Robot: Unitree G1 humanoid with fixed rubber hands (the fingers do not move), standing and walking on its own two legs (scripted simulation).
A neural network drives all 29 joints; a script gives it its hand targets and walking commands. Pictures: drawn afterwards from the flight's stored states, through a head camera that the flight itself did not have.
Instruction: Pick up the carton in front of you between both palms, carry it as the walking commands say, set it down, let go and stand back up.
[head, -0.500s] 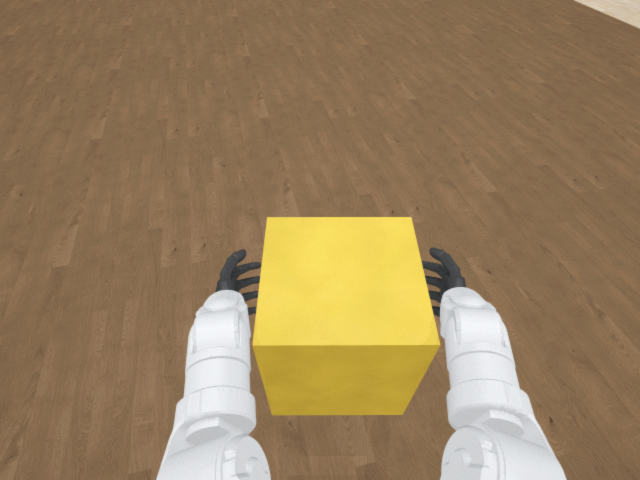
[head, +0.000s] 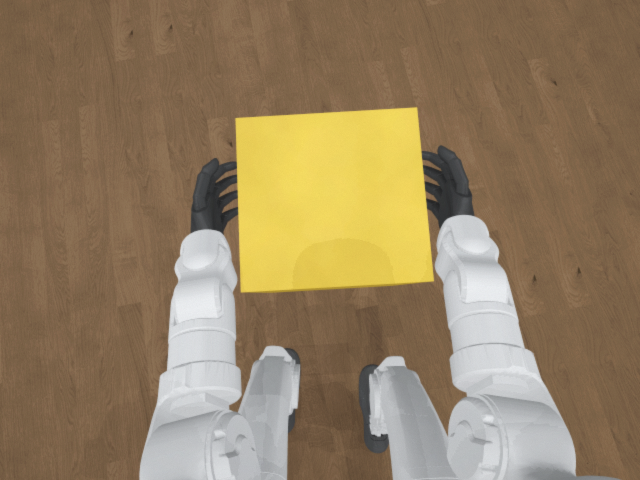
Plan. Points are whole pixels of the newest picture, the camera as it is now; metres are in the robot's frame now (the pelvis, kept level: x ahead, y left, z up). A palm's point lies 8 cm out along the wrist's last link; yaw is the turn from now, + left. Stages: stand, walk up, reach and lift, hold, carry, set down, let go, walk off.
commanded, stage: set down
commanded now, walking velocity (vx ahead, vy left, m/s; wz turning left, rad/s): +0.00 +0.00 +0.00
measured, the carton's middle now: (329, 218) +0.43 +0.03 -0.15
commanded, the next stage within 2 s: none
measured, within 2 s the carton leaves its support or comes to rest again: rests again in 1.62 s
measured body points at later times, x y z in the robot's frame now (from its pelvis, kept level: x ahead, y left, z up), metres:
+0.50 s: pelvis -0.02 +0.00 -0.12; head +0.27 +0.02 +0.22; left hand +0.45 +0.20 -0.22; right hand +0.49 -0.10 -0.22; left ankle +0.08 +0.12 -0.63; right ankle +0.05 -0.11 -0.63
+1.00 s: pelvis -0.04 +0.00 -0.23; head +0.32 +0.03 +0.04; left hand +0.48 +0.23 -0.38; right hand +0.54 -0.07 -0.38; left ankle +0.08 +0.12 -0.63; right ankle +0.05 -0.11 -0.63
